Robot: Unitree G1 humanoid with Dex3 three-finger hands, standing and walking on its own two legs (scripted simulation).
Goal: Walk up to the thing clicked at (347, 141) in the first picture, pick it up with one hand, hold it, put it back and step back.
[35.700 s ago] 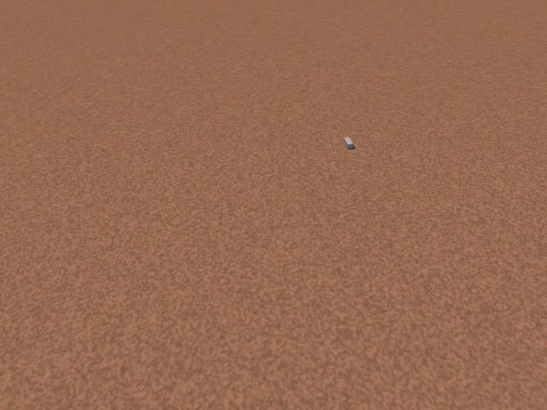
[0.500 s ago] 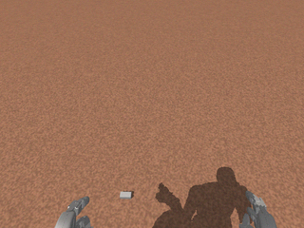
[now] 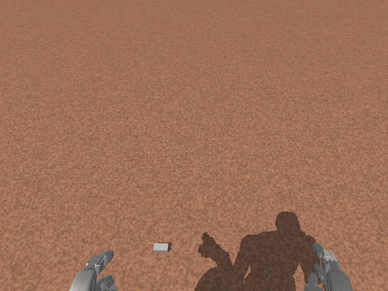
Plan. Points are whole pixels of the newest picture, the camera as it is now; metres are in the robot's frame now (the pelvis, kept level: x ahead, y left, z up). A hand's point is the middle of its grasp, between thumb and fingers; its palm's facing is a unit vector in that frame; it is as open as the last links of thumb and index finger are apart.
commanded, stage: home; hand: left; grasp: from above
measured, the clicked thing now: (161, 247) +0.48 +0.20 -0.70
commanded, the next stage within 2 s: stand in 0.04 s
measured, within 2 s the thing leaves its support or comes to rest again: neither
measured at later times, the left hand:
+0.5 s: hand out of the picture +0.08 +0.24 -0.10, palm faces +0.04 -0.94 -0.33, open 7.4 cm
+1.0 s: hand out of the picture +0.03 +0.24 -0.10, palm faces +0.05 -0.94 -0.34, open 7.4 cm
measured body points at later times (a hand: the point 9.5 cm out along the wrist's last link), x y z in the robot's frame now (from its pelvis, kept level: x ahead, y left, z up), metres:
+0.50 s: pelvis +0.00 +0.01 +0.04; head +0.01 +0.01 +0.49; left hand +0.08 +0.29 -0.08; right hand +0.10 -0.27 -0.08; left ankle +0.01 +0.11 -0.68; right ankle +0.01 -0.13 -0.68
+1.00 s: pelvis -0.01 +0.00 +0.07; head -0.01 -0.01 +0.52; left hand +0.03 +0.29 -0.07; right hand +0.06 -0.28 -0.08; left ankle +0.01 +0.11 -0.68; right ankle +0.01 -0.13 -0.68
